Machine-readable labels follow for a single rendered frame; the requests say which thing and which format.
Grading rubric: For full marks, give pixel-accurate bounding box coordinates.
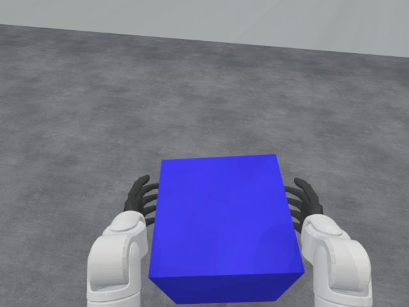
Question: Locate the robot left hand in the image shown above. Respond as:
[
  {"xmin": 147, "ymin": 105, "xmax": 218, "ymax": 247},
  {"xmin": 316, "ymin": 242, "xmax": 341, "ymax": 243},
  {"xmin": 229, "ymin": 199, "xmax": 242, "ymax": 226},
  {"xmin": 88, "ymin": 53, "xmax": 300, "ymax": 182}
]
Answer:
[{"xmin": 123, "ymin": 175, "xmax": 159, "ymax": 227}]

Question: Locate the left robot forearm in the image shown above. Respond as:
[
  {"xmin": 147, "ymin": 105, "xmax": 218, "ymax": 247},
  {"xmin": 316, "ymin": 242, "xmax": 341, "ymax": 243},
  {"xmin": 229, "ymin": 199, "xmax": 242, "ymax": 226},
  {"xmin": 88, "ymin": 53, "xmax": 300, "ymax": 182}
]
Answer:
[{"xmin": 87, "ymin": 210, "xmax": 148, "ymax": 307}]

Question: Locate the right robot forearm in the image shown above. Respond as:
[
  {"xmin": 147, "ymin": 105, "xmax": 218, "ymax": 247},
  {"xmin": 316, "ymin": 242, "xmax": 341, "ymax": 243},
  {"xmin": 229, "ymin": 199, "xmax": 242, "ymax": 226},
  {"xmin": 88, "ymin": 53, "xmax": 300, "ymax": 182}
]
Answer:
[{"xmin": 301, "ymin": 214, "xmax": 373, "ymax": 307}]

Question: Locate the carton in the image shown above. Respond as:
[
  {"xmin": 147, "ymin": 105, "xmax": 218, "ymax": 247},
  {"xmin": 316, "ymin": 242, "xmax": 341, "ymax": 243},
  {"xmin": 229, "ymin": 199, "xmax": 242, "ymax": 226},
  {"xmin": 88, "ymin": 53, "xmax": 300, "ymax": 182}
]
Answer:
[{"xmin": 148, "ymin": 154, "xmax": 305, "ymax": 304}]

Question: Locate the robot right hand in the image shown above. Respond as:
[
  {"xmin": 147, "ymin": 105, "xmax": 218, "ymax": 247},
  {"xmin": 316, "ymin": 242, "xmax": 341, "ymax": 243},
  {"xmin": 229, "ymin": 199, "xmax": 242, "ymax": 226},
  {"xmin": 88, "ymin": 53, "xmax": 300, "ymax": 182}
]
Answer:
[{"xmin": 284, "ymin": 177, "xmax": 323, "ymax": 234}]

